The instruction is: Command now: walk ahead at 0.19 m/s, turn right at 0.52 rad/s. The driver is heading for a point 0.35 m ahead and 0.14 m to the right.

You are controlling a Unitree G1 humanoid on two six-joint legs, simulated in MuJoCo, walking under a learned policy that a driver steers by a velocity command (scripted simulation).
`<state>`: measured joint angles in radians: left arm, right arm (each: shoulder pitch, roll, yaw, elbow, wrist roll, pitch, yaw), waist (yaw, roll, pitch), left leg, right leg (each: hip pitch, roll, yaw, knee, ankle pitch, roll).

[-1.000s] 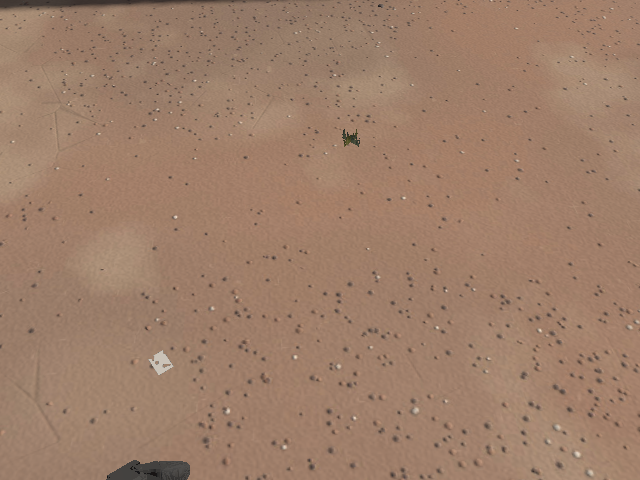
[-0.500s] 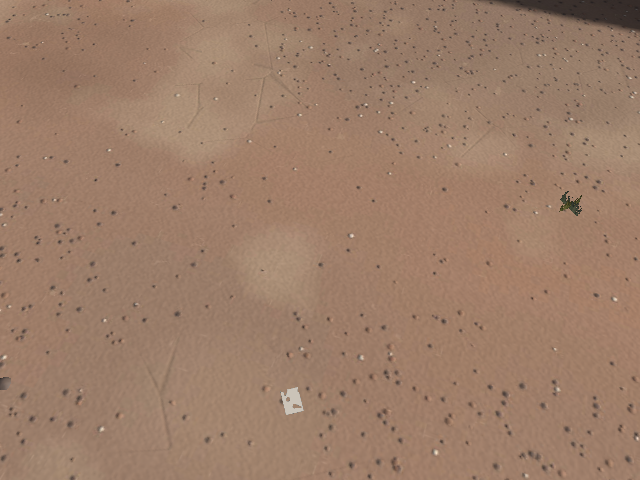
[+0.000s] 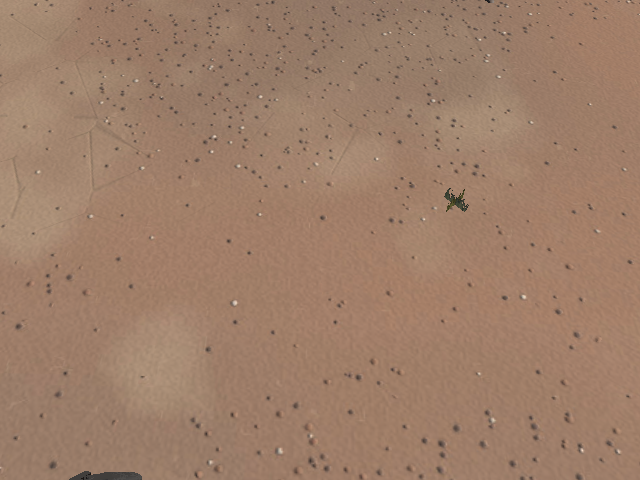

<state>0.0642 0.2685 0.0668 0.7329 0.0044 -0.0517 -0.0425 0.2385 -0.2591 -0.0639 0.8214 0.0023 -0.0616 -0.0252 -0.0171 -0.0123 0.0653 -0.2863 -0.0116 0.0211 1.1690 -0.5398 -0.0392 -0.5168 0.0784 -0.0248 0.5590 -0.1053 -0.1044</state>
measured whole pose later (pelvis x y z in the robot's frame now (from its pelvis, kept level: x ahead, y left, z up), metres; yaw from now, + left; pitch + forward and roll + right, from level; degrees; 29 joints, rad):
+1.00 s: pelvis +0.08 +0.02 +0.02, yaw -36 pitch +3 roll +2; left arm 0.20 0.28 0.07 0.62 -0.01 0.03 0.02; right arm 0.11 -0.32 -0.10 0.71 -0.01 0.02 -0.04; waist 0.01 0.04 0.04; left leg -0.57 0.01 -0.03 1.11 -0.38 -0.07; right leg -0.30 0.04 0.08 0.47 -0.21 -0.05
